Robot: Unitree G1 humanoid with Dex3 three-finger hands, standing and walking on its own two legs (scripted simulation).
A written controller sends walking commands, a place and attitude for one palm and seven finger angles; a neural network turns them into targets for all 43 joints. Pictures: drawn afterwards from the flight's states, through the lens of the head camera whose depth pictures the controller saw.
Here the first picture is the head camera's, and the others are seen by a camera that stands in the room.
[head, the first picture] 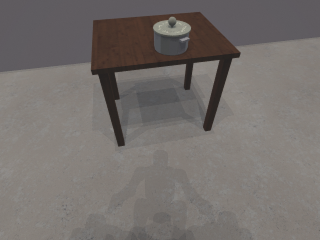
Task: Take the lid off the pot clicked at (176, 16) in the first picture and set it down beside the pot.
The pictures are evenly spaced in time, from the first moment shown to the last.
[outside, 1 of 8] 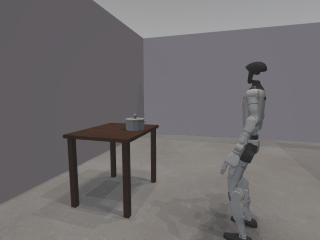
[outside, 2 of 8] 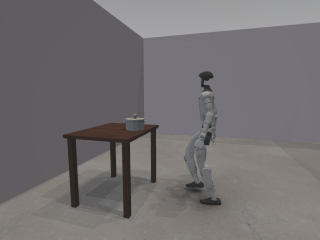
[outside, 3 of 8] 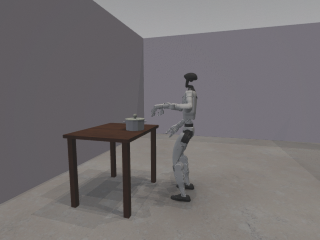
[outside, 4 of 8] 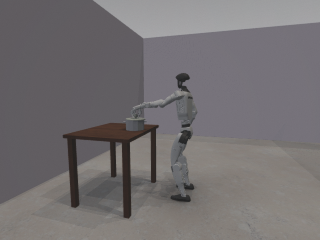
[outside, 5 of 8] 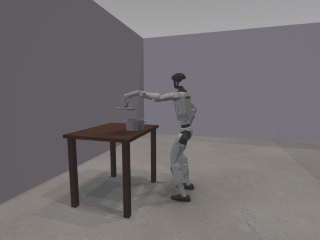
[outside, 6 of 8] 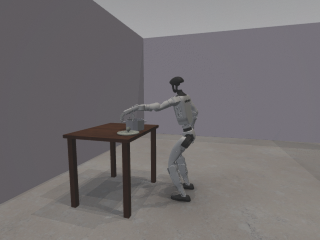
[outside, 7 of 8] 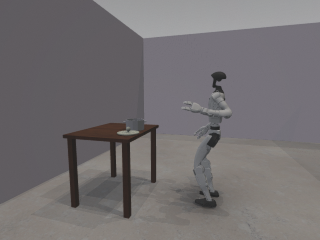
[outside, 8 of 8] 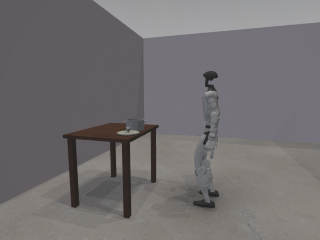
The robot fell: no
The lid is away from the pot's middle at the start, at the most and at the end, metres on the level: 0.00 0.25 0.24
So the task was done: yes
